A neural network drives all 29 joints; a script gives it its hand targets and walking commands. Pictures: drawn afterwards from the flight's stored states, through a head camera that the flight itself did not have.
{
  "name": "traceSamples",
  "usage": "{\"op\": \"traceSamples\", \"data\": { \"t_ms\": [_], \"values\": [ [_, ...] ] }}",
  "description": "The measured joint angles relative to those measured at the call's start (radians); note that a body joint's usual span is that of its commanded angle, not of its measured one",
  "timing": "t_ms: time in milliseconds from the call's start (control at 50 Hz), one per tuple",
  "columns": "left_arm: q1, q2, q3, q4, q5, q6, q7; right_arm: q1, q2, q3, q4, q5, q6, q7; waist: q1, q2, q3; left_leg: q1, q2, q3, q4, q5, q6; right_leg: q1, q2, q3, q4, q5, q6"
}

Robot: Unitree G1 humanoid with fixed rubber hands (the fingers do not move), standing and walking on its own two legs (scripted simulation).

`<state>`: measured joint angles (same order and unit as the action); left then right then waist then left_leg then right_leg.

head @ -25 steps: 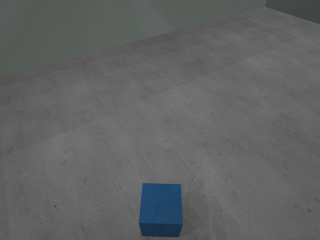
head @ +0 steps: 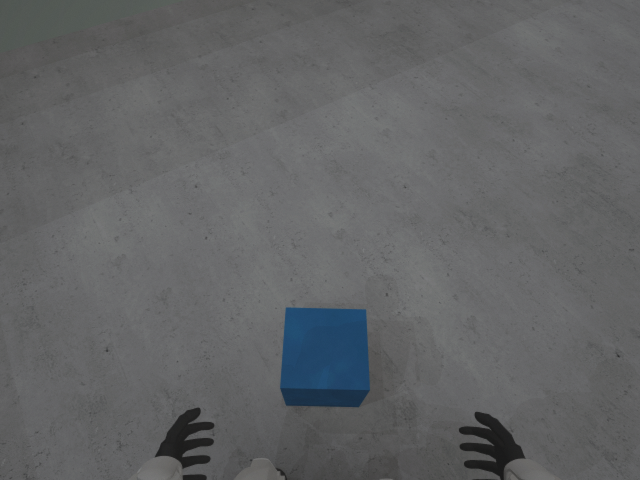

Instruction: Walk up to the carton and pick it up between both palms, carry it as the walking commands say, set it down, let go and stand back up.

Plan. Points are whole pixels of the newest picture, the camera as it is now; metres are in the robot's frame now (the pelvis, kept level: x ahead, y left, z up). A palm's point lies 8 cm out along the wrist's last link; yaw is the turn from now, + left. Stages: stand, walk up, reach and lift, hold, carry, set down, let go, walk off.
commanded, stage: reach and lift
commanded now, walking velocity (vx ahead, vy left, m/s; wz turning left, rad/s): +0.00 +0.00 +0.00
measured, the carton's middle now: (324, 359) +0.43 -0.01 -0.62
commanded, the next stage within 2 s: none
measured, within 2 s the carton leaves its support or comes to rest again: neither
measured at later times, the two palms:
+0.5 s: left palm (196, 397) +0.25 +0.19 -0.14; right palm (480, 398) +0.25 -0.22 -0.14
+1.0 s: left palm (224, 309) +0.40 +0.18 -0.18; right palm (449, 310) +0.40 -0.21 -0.17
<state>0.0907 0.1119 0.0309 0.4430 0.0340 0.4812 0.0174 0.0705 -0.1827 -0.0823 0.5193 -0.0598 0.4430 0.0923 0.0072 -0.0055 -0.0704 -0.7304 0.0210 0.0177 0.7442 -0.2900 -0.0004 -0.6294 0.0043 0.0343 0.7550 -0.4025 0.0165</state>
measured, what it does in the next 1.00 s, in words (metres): lowers itself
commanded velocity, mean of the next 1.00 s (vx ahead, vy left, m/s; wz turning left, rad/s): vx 0.00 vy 0.00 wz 0.00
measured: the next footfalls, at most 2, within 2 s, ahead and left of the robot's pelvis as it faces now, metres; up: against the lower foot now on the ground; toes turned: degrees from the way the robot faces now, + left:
none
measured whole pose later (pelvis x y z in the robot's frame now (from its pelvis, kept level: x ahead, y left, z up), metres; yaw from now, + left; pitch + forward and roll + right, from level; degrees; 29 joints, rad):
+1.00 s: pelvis -0.06 -0.01 -0.07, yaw -1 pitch +40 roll -1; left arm -0.92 0.17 0.28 0.82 0.03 0.16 0.10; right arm -0.95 -0.24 -0.25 0.91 0.03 0.14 0.00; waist 0.00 -0.01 -0.06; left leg -1.45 0.01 -0.03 0.99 -0.24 -0.02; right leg -1.38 0.03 0.04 1.07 -0.39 0.02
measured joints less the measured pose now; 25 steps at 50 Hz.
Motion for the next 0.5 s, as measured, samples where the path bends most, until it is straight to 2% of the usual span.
{"op": "traceSamples", "data": {
  "t_ms": [80, 220, 360, 500],
  "values": [
    [-0.015, -0.008, 0.010, -0.033, -0.006, -0.035, 0.009, -0.034, -0.009, 0.000, -0.022, 0.020, -0.035, 0.003, -0.002, 0.003, 0.005, -0.083, -0.003, -0.005, 0.074, -0.017, 0.000, -0.087, 0.001, 0.003, 0.086, -0.024, 0.004],
    [-0.089, -0.016, 0.026, -0.046, -0.022, -0.036, 0.021, -0.146, -0.015, -0.007, -0.003, 0.040, -0.040, -0.005, -0.001, -0.001, 0.031, -0.166, -0.003, -0.009, 0.159, -0.023, -0.004, -0.178, 0.006, 0.006, 0.191, -0.042, 0.001],
    [-0.279, 0.008, 0.055, 0.023, -0.034, -0.015, 0.037, -0.324, -0.013, -0.025, 0.051, 0.048, -0.020, -0.023, -0.005, 0.003, 0.090, -0.227, -0.002, -0.022, 0.225, -0.018, -0.010, -0.241, 0.012, -0.002, 0.267, -0.045, -0.002],
    [-0.526, 0.029, 0.092, 0.144, -0.040, -0.023, 0.055, -0.525, -0.024, -0.057, 0.143, 0.061, -0.024, -0.050, -0.002, 0.005, 0.112, -0.313, -0.002, -0.032, 0.250, 0.002, -0.014, -0.332, 0.017, -0.007, 0.301, -0.029, -0.004]
  ]
}}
